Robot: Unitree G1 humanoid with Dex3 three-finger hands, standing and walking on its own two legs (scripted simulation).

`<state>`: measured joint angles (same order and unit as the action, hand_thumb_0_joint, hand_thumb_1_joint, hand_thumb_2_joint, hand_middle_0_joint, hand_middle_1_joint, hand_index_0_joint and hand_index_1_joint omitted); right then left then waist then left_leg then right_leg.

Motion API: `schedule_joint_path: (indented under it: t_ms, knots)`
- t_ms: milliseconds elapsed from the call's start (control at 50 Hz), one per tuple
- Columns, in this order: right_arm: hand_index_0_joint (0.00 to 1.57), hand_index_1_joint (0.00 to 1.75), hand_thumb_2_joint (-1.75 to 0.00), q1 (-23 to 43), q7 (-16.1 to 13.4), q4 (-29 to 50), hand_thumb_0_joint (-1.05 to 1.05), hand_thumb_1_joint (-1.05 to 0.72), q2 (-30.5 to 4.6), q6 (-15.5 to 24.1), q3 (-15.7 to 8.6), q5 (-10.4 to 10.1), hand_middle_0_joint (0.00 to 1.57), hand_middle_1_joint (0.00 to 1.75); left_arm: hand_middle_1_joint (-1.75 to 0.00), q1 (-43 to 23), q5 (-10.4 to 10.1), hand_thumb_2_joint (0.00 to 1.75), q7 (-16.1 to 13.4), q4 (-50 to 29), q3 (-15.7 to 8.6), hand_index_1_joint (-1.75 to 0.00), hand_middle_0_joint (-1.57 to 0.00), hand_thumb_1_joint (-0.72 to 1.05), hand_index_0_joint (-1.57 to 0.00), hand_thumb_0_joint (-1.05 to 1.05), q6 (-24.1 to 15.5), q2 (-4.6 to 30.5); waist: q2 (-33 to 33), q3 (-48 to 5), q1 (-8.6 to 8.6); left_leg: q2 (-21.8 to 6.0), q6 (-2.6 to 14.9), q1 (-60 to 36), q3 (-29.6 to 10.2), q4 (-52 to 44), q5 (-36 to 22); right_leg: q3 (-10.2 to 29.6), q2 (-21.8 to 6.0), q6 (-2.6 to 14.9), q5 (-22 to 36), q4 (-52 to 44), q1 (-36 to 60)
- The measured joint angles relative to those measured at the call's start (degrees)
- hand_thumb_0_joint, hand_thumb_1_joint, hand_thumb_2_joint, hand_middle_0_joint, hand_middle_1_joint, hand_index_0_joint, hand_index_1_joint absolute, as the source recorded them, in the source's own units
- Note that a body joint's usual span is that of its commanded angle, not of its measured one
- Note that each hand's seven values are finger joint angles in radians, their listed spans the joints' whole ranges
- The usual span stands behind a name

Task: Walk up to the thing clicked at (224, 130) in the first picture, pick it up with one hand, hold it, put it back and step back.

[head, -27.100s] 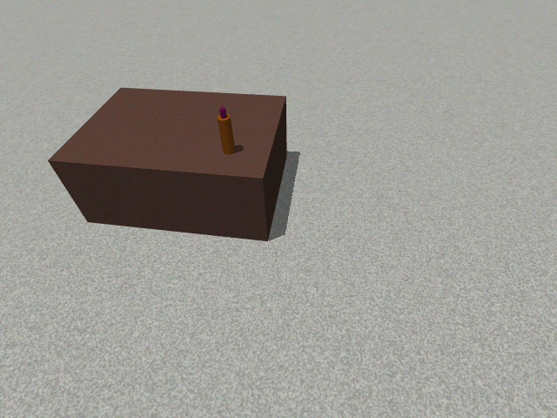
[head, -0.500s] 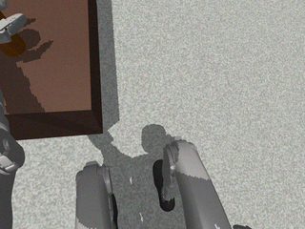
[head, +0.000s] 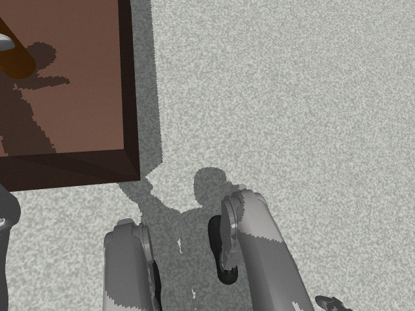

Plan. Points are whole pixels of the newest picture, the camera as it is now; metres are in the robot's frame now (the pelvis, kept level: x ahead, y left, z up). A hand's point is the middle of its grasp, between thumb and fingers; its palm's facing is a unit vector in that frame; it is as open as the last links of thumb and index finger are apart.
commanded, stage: withdraw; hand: left
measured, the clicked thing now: out of the picture +0.60 +0.23 +0.03
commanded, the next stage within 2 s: rise in 0.06 s
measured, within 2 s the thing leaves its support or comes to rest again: neither
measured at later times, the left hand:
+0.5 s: hand out of the picture +0.56 +0.31 +0.21, palm faces +0.33 -0.90 -0.29, open 17.4 cm
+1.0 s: hand out of the picture +0.38 +0.22 +0.19, palm faces +0.15 -0.94 -0.31, open 17.3 cm
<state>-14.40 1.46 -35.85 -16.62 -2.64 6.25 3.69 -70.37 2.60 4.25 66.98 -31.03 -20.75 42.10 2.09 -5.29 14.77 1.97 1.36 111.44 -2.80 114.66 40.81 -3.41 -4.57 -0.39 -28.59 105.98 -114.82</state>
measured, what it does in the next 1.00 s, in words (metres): rises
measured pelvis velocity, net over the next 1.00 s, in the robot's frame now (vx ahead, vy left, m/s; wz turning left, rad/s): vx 0.09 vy -0.01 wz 0.01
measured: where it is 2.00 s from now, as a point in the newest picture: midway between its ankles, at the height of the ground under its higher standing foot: (189, 283)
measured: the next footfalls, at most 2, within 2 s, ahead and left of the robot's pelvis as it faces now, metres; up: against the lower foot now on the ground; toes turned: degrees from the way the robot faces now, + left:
none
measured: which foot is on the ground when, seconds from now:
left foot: down 0.00-1.00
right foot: down 0.00-1.00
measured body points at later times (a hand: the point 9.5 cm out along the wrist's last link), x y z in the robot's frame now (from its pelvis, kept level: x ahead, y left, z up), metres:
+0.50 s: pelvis +0.04 +0.00 +0.18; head +0.20 +0.04 +0.60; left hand +0.54 +0.36 +0.23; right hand +0.05 -0.27 +0.08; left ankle +0.06 +0.10 -0.43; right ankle +0.13 -0.13 -0.43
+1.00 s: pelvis +0.09 -0.01 +0.27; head +0.14 +0.01 +0.72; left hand +0.37 +0.27 +0.21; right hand +0.19 -0.26 +0.17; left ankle +0.06 +0.11 -0.43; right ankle +0.13 -0.13 -0.43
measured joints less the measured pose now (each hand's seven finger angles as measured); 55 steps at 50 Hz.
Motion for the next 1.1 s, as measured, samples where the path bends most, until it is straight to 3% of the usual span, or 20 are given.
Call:
schedule_joint_path:
  t_ms: [60, 120, 200, 220, 240, 300, 380, 460, 560, 700, 840, 980, 1100]
  knots:
    - [0.2, 0.3, -0.9, -0.5, -0.7, -0.2, 0.0, -0.89, 0.5, -0.7, -0.2, -0.9, 0.21, 0.3, -0.15, -0.1, -0.4, 0.15, 0.9, -0.4, -0.1, -0.16, -0.17, -0.54, -0.16, -0.01, 2.4, 2.2, 0.3, -0.3, -0.5, -0.3, -0.01, -2.8, 0.1, -2.9, -0.4, 0.0, 0.3, -0.02, 0.4, -2.8, 2.7]
    - [0.2, 0.3, -0.9, -1.1, -1.4, -0.8, 0.0, -0.89, 0.6, -0.9, -0.4, -1.8, 0.21, 0.3, -0.13, 1.1, -1.5, 0.13, 2.7, 0.7, 1.6, -0.14, -0.13, -0.56, -0.13, -0.01, 4.7, 3.8, 0.7, -0.4, -1.51, -0.7, 0.1, -7.0, 0.2, -6.9, -1.0, 0.0, 0.8, -0.15, 0.8, -6.7, 7.0]
    - [0.2, 0.3, -0.9, -2.8, -2.2, -0.9, 0.0, -0.89, 0.1, -0.4, -0.6, -3.1, 0.21, 0.3, -0.1, 5.6, -4.0, 0.1, 5.9, -0.3, 3.7, -0.1, -0.09, -0.57, -0.1, -0.01, 7.7, 2.2, 0.9, -1.1, -3.18, -1.2, 0.22, -13.6, 0.2, -12.6, -1.7, -0.1, 1.3, -0.37, 1.4, -12.4, 13.7]
    - [0.2, 0.3, -0.9, -3.0, -2.3, -0.8, 0.0, -0.89, 0.0, -0.6, -0.8, -3.2, 0.21, 0.3, -0.09, 6.6, -2.4, 0.1, 6.0, -0.5, 4.1, -0.1, -0.09, -0.57, -0.09, -0.01, 8.5, 1.7, 0.8, -1.2, -3.38, -1.3, 0.21, -15.5, 0.3, -14.1, -1.9, -0.1, 1.5, -0.39, 1.6, -13.8, 15.5]
    - [0.2, 0.3, -0.9, -3.0, -2.4, -0.5, 0.0, -0.89, 0.0, -1.0, -1.0, -3.3, 0.21, 0.3, -0.08, 7.4, -0.7, 0.09, 5.4, -0.3, 4.7, -0.09, -0.08, -0.56, -0.08, -0.01, 9.5, 1.6, 0.6, -1.2, -3.42, -1.5, 0.19, -17.6, 0.4, -15.7, -2.1, -0.1, 1.7, -0.41, 1.8, -15.4, 17.6]
    - [0.2, 0.3, -0.9, -3.0, -2.9, 0.1, 0.0, -0.89, 0.1, -1.6, -1.4, -3.9, 0.21, 0.3, -0.07, 8.8, 1.5, 0.09, 2.3, 1.6, 6.7, -0.08, -0.08, -0.55, -0.07, -0.01, 12.7, 0.8, -0.4, -1.2, -3.43, -2.0, 0.06, -24.0, 0.6, -21.1, -3.3, 0.0, 2.3, -0.37, 2.8, -20.6, 23.9]
    - [0.2, 0.3, -0.91, -2.8, -3.4, -0.1, 0.0, -0.9, 0.2, -1.6, -1.4, -4.1, 0.21, 0.3, -0.05, 10.5, 4.2, 0.08, -1.2, 5.0, 6.0, -0.07, -0.08, -0.54, -0.07, -0.01, 14.8, 1.0, -1.3, -1.2, -2.86, -2.6, -0.09, -32.1, 0.6, -28.5, -5.1, -0.2, 3.0, -0.3, 4.5, -28.1, 32.2]
    - [0.2, 0.3, -0.91, -4.1, -3.6, -0.7, 0.0, -0.9, 0.3, -1.2, -1.3, -4.1, 0.21, 0.3, -0.05, 11.1, 4.7, 0.07, -4.3, 7.8, 6.8, -0.07, -0.08, -0.53, -0.07, -0.01, 15.4, 2.4, -2.0, -1.0, -2.79, -2.8, -0.43, -38.9, 0.3, -35.0, -6.8, -0.5, 3.3, -0.02, 5.9, -34.4, 39.3]
    - [0.2, 0.3, -0.91, -6.2, -3.0, -2.1, 0.0, -0.9, 0.0, -1.0, -2.0, -3.7, 0.21, 0.3, -0.06, 14.3, 4.4, 0.06, -5.7, 9.7, 9.6, -0.07, -0.07, -0.54, -0.06, -0.01, 16.2, 2.2, -1.6, 0.1, -4.19, -3.2, -0.54, -45.9, 0.3, -41.6, -8.5, -0.7, 3.7, 0.03, 7.4, -41.1, 46.6]
    - [0.2, 0.3, -0.91, -8.3, -2.5, -1.3, 0.0, -0.9, 0.3, -1.4, -3.6, -5.1, 0.21, 0.3, -0.05, 30.2, 2.3, 0.05, -5.8, 0.3, 13.8, -0.06, -0.06, -0.54, -0.05, 0.0, 19.7, -7.9, -0.6, 0.1, -6.77, -3.3, -0.44, -56.1, 1.8, -50.1, -10.3, 0.7, 4.1, -0.21, 8.8, -48.7, 56.0]
    - [0.2, 0.3, -0.9, -6.7, -5.2, -0.2, 0.01, -0.9, 2.4, -0.4, -4.7, -6.6, 0.21, 0.3, -0.05, 47.4, -0.4, 0.05, -8.6, -13.1, 17.7, -0.06, -0.06, -0.55, -0.06, -0.01, 22.5, -19.8, -1.2, -0.5, -8.11, -3.3, -0.65, -68.6, 2.3, -58.6, -11.9, 1.0, 4.2, -0.15, 9.6, -55.7, 67.9]
    - [0.2, 0.3, -0.9, -3.2, -7.2, 2.1, 0.01, -0.9, 3.3, 1.6, -4.8, -6.6, 0.21, 0.3, -0.05, 59.8, -2.6, 0.06, -10.6, -25.1, 22.0, -0.06, -0.07, -0.52, -0.06, -0.01, 23.8, -24.5, -1.7, 0.4, -10.7, -3.3, -1.1, -77.0, 2.2, -64.2, -13.3, 0.8, 4.3, 0.32, 10.1, -60.1, 76.0]
    - [0.2, 0.3, -0.9, -0.3, -7.7, 3.2, 0.01, -0.9, 3.0, 2.5, -5.3, -6.5, 0.2, 0.3, -0.06, 72.8, -4.4, 0.07, -11.0, -37.1, 27.1, -0.07, -0.07, -0.51, -0.06, 0.0, 25.9, -27.5, -0.4, 0.6, -13.1, -3.1, -1.29, -82.0, 1.9, -67.1, -13.8, 0.5, 4.0, 0.41, 9.9, -62.0, 80.7]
